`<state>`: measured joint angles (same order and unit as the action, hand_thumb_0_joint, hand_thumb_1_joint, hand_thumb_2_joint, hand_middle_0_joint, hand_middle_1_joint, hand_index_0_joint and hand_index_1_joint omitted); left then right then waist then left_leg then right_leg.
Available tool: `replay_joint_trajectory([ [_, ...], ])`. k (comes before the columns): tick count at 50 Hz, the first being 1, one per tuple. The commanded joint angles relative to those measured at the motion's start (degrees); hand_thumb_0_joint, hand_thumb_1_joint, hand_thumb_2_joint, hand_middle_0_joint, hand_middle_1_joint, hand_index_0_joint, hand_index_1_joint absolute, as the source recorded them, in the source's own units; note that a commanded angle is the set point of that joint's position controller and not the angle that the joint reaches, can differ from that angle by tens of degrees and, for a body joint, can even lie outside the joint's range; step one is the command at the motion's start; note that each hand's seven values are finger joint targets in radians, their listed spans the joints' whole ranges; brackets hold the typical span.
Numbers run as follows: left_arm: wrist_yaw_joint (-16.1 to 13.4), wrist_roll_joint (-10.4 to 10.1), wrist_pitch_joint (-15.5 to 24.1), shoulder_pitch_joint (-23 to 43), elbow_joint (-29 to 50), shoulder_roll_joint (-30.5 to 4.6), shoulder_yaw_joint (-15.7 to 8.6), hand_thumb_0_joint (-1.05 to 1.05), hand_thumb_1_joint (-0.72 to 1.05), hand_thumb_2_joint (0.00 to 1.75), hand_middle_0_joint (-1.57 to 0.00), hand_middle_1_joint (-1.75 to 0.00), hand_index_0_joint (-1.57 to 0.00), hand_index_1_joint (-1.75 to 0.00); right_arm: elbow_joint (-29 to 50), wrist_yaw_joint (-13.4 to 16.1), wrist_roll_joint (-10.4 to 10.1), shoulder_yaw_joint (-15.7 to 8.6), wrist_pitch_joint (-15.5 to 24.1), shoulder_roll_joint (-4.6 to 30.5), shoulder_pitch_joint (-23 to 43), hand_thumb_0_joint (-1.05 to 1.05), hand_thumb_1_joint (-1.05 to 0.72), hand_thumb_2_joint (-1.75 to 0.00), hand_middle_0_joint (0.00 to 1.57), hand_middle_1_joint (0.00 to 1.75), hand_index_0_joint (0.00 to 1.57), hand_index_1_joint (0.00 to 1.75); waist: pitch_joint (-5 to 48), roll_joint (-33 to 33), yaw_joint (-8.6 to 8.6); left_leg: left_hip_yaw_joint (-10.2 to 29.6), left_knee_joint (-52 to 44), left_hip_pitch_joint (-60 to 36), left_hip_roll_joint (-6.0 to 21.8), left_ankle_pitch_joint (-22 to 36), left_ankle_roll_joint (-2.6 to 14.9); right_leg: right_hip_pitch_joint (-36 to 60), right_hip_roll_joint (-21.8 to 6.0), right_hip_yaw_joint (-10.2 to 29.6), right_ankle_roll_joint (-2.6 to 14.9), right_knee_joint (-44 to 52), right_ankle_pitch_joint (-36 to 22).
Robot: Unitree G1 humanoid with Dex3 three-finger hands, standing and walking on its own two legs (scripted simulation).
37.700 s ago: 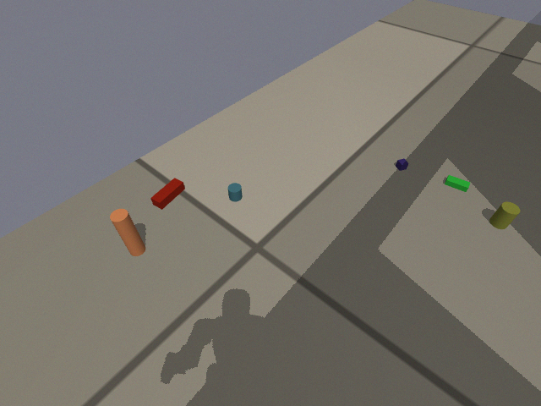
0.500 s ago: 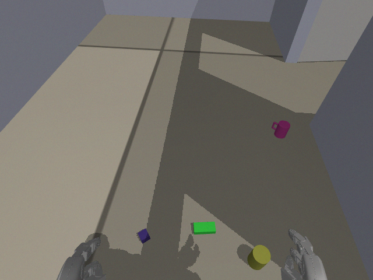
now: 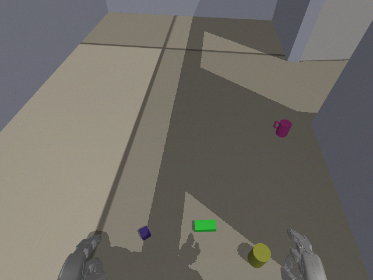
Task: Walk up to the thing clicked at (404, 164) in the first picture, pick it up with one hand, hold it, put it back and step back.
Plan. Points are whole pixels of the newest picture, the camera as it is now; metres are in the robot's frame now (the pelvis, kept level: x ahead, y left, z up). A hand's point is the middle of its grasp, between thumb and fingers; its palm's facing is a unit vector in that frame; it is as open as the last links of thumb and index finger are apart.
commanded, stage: stand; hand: left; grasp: from above
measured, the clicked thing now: (145, 233) +0.47 +0.21 -0.69
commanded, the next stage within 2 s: none
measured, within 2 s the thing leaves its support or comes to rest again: neither
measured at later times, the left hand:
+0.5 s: hand out of the picture +0.04 +0.24 -0.11, palm faces +0.04 -0.95 -0.32, open 7.4 cm
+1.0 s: hand out of the picture +0.04 +0.24 -0.09, palm faces +0.04 -0.94 -0.34, open 7.4 cm
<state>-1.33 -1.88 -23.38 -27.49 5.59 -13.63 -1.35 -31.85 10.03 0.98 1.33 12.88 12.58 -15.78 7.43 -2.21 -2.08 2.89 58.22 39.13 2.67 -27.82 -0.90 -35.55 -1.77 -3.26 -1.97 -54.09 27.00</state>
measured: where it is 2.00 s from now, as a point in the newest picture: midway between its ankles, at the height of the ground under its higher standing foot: outside the picture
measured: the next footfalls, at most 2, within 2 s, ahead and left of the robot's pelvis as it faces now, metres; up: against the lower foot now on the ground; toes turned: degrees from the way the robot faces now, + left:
none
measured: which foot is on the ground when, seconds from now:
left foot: down 0.00-1.00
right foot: down 0.00-1.00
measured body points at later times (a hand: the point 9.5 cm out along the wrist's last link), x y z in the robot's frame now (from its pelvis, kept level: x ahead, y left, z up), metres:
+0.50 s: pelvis +0.00 +0.01 +0.05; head +0.01 +0.01 +0.50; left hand +0.04 +0.29 -0.09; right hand +0.08 -0.27 -0.08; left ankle +0.01 +0.12 -0.68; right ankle +0.00 -0.14 -0.68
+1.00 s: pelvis -0.01 -0.01 +0.07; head -0.01 -0.01 +0.51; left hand +0.03 +0.29 -0.07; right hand +0.06 -0.29 -0.08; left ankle +0.01 +0.12 -0.68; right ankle +0.00 -0.14 -0.68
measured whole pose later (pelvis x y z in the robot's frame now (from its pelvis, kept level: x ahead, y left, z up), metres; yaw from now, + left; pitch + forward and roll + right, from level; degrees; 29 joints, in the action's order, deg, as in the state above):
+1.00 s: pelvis -0.01 -0.01 +0.07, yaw +1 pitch -5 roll +0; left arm -1.1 1.8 -0.1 -9.3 -64.8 -17.5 -2.1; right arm -64.7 0.7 1.2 -1.7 -0.6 18.0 -8.5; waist -3.9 -1.1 0.6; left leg 1.7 21.6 6.9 0.8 -10.1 -1.0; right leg -4.7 -3.2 -3.6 -2.0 -20.7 11.1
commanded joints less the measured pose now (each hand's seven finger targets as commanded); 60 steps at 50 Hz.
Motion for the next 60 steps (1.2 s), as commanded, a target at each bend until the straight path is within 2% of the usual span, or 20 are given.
replay_joint_trajectory([
  [1, -1.6, 5.7, 18.1, 10.0, -19.1, -11.7, -4.8, 0.0, 0.9, 0.9, -0.2, -0.3, -0.2, -0.3, -2.9, -5.0, 6.1, -6.4, -6.0, 15.0, 6.8, 0.0, -0.9, -0.9, 0.2, 0.3, 0.2, 0.3, -2.7, 5.0, 2.88, 1.5, -14.1, -10.3, -0.9, 18.2, 4.73, 10.0, -2.4, 7.4, 6.21, 14.0, -7.0],
  [2, -1.4, 6.2, 19.5, 10.3, -21.9, -12.8, -4.3, 0.0, 0.9, 0.9, -0.2, -0.3, -0.2, -0.3, -3.6, -6.0, 5.2, -6.4, -6.6, 14.9, 6.8, 0.0, -0.9, -0.9, 0.2, 0.3, 0.2, 0.3, -1.2, 3.7, 3.38, 2.0, -14.9, -12.2, -1.2, 18.6, 4.64, 13.1, -2.9, 7.2, 6.07, 12.9, -9.3],
  [3, -1.1, 6.1, 20.3, 11.8, -24.1, -12.1, -3.9, 0.0, 0.9, 0.9, -0.2, -0.3, -0.2, -0.3, -5.5, -7.1, 4.1, -6.3, -6.8, 14.0, 6.4, 0.0, -0.9, -0.9, 0.2, 0.3, 0.2, 0.3, 0.4, 2.2, 3.36, 1.4, -15.7, -14.0, -1.2, 18.7, 4.56, 14.8, -3.6, 7.2, 5.46, 12.7, -11.8],
  [5, -0.7, 5.3, 20.6, 14.2, -29.0, -11.8, -4.2, 0.0, 0.9, 0.9, -0.2, -0.3, -0.2, -0.3, -7.6, -8.7, 2.3, -6.0, -7.3, 13.0, 6.5, 0.0, -0.9, -0.9, 0.2, 0.3, 0.2, 0.3, -1.4, 3.5, 3.8, 1.2, -18.0, -15.1, -1.5, 15.5, 4.17, 14.0, -3.5, 6.5, 4.57, 14.8, -9.2],
  [6, -0.8, 5.0, 21.2, 13.8, -31.5, -11.8, -4.1, 0.0, 0.9, 0.9, -0.2, -0.3, -0.2, -0.3, -8.5, -9.1, 1.9, -6.5, -7.5, 12.9, 7.3, 0.0, -0.9, -0.9, 0.2, 0.3, 0.2, 0.3, -0.6, 4.2, 4.11, 1.2, -17.3, -17.0, -1.4, 17.7, 4.09, 15.0, -4.0, 6.7, 4.3, 16.3, -12.0],
  [9, -1.0, 4.9, 22.7, 16.6, -38.2, -11.8, -4.1, 0.0, 0.9, 0.9, -0.2, -0.3, -0.2, -0.3, -11.6, -9.4, 2.1, -6.6, -8.8, 12.9, 7.3, 0.0, -0.9, -0.9, 0.2, 0.3, 0.2, 0.3, -1.5, 3.7, 3.33, 1.9, -20.2, -19.4, -0.9, 18.1, 4.24, 16.3, -4.3, 6.0, 3.26, 18.5, -13.3],
  [12, -1.0, 4.5, 23.5, 16.6, -43.8, -11.1, -3.9, 0.0, 0.9, 0.9, -0.2, -0.3, -0.2, -0.3, -14.1, -9.2, 2.2, -6.7, -9.5, 13.7, 7.8, 0.0, -0.9, -0.9, 0.2, 0.3, 0.2, 0.3, -3.7, -0.5, 3.71, 4.5, -25.4, -20.7, 0.8, 17.7, 4.68, 18.4, -3.1, 4.0, 2.59, 19.6, -13.7],
  [14, -1.0, 4.3, 23.7, 16.5, -47.2, -10.8, -3.8, 0.0, 0.9, 0.9, -0.2, -0.3, -0.2, -0.3, -15.8, -9.0, 2.1, -6.6, -9.8, 13.9, 8.0, 0.0, -0.9, -0.9, 0.2, 0.3, 0.2, 0.3, -3.8, -1.9, 3.87, 5.8, -28.0, -22.6, 1.8, 20.4, 4.66, 19.8, -2.8, 3.2, 2.39, 20.3, -14.7],
  [16, -1.0, 4.2, 23.7, 16.3, -50.6, -10.9, -3.5, 0.0, 0.9, 0.9, -0.2, -0.3, -0.2, -0.3, -17.2, -8.7, 1.9, -6.5, -10.2, 14.4, 8.6, 0.0, -0.9, -0.9, 0.2, 0.3, 0.2, 0.3, -6.2, -2.7, 3.94, 7.0, -32.0, -22.0, 2.5, 16.1, 4.44, 21.4, -2.6, 2.9, 2.31, 22.7, -13.2],
  [18, -1.0, 4.2, 24.0, 15.7, -53.4, -11.5, -3.5, 0.0, 0.9, 0.9, -0.2, -0.3, -0.2, -0.3, -18.9, -8.4, 1.7, -6.5, -10.4, 14.6, 8.0, 0.0, -0.9, -0.9, 0.2, 0.3, 0.2, 0.3, -5.3, -1.4, 3.72, 6.0, -32.5, -25.2, 2.4, 21.2, 3.98, 23.6, -3.2, 3.2, 2.36, 24.6, -16.8],
  [22, -1.2, 3.9, 24.4, 15.7, -57.8, -12.9, -3.2, 0.0, 0.9, 0.9, -0.2, -0.3, -0.2, -0.3, -22.0, -8.3, 0.9, -6.3, -10.9, 14.6, 7.4, 0.0, -0.9, -0.9, 0.2, 0.3, 0.2, 0.3, -5.6, 1.5, 3.11, 3.9, -32.6, -29.7, 1.8, 26.4, 3.23, 26.0, -4.7, 4.0, 2.53, 29.1, -21.7],
  [25, -1.4, 3.8, 24.4, 17.1, -60.1, -13.3, -3.0, 0.0, 0.9, 0.9, -0.2, -0.3, -0.2, -0.3, -23.7, -8.2, 0.7, -6.2, -11.4, 14.6, 7.6, 0.0, -0.9, -0.9, 0.2, 0.3, 0.2, 0.3, -6.6, 2.0, 2.7, 3.5, -34.2, -30.2, 1.8, 26.3, 2.93, 27.6, -5.2, 4.1, 2.35, 31.4, -21.9],
  [27, -1.3, 3.8, 24.2, 17.5, -61.6, -13.0, -2.6, 0.0, 0.9, 0.9, -0.2, -0.3, -0.2, -0.3, -24.9, -8.2, 0.6, -5.9, -11.7, 14.6, 7.4, 0.0, -0.9, -0.9, 0.2, 0.3, 0.2, 0.3, -8.9, 1.5, 2.41, 3.8, -36.9, -29.6, 2.0, 21.3, 2.75, 27.2, -4.7, 3.8, 1.98, 33.0, -17.2],
  [32, -1.1, 4.0, 24.1, 17.1, -64.5, -13.3, -2.4, 0.0, 0.9, 0.9, -0.2, -0.3, -0.2, -0.3, -26.5, -8.3, 0.6, -5.9, -12.0, 15.1, 9.2, 0.0, -0.9, -0.9, 0.2, 0.3, 0.2, 0.3, -10.7, 0.8, 3.12, 4.5, -39.7, -29.5, 2.3, 16.5, 2.41, 27.9, -4.8, 3.6, 1.86, 35.2, -15.0],
  [35, -0.9, 3.8, 24.2, 18.0, -65.3, -14.2, -2.5, 0.0, 0.9, 0.9, -0.2, -0.3, -0.2, -0.3, -27.4, -8.6, 0.5, -5.8, -12.3, 15.0, 8.7, 0.0, -0.9, -0.9, 0.2, 0.3, 0.2, 0.3, -12.1, 1.5, 2.79, 4.7, -41.5, -27.7, 2.2, 12.9, 2.18, 28.1, -4.6, 3.7, 1.64, 36.3, -12.7],
  [39, -0.8, 3.9, 24.3, 18.7, -66.2, -14.4, -2.6, 0.0, 0.9, 0.9, -0.2, -0.3, -0.2, -0.3, -27.8, -8.7, 0.6, -5.7, -12.2, 15.3, 9.5, 0.0, -0.9, -0.9, 0.2, 0.3, 0.2, 0.3, -11.2, 1.0, 2.88, 4.8, -41.6, -28.1, 2.5, 13.6, 2.24, 28.9, -5.1, 4.1, 1.81, 37.0, -13.2],
  [43, -0.8, 3.6, 24.6, 19.6, -66.5, -14.8, -2.6, 0.0, 0.9, 0.9, -0.2, -0.3, -0.2, -0.3, -28.4, -8.8, 0.4, -5.3, -11.8, 14.8, 9.5, 0.0, -0.9, -0.9, 0.2, 0.3, 0.2, 0.3, -9.3, 2.2, 2.81, 4.0, -40.7, -30.6, 2.8, 19.8, 2.11, 29.7, -5.9, 4.6, 1.99, 37.6, -16.4],
  [51, -0.6, 3.4, 24.6, 20.8, -67.4, -15.7, -2.6, 0.0, 0.9, 0.9, -0.2, -0.3, -0.2, -0.3, -29.5, -8.8, 0.3, -4.8, -11.9, 15.6, 9.4, 0.0, -0.9, -0.9, 0.2, 0.3, 0.2, 0.3, -10.6, 1.8, 2.67, 3.8, -41.9, -29.7, 2.8, 18.8, 1.77, 29.9, -5.7, 4.6, 1.83, 38.6, -15.4],
  [54, -0.5, 3.3, 24.6, 21.0, -67.5, -15.8, -2.7, 0.0, 0.9, 0.9, -0.2, -0.3, -0.2, -0.3, -29.5, -8.7, 0.3, -4.6, -11.8, 15.9, 10.2, 0.0, -0.9, -0.9, 0.2, 0.3, 0.2, 0.3, -9.4, 1.9, 2.93, 3.8, -41.5, -31.0, 3.3, 21.4, 1.84, 30.3, -5.9, 4.7, 2.05, 38.4, -17.2],
  [60, -0.2, 3.2, 24.7, 21.1, -68.0, -15.7, -2.4, 0.0, 0.9, 0.9, -0.2, -0.3, -0.2, -0.3, -30.0, -8.9, 0.2, -4.5, -11.8, 16.5, 10.0, 0.0, -0.9, -0.9, 0.2, 0.3, 0.2, 0.3, -10.1, 1.5, 2.77, 3.6, -41.7, -30.6, 3.3, 19.8, 1.81, 30.3, -5.7, 4.8, 1.92, 39.6, -16.0],
])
